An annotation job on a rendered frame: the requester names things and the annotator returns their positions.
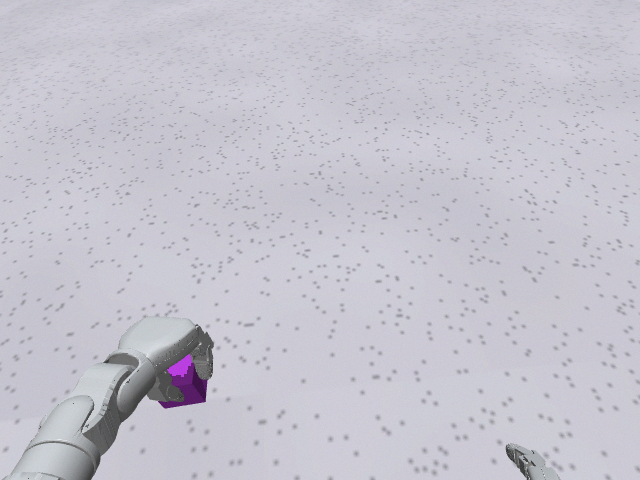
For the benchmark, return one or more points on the left robot arm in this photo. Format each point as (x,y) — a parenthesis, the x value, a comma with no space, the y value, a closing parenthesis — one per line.
(77,431)

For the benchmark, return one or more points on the left robot hand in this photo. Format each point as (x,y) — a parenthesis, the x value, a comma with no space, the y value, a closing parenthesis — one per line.
(165,341)

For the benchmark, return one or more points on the right robot hand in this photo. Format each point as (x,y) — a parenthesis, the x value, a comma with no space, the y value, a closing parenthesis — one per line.
(531,464)

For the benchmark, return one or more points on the cube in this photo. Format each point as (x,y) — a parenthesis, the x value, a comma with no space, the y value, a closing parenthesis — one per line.
(184,377)

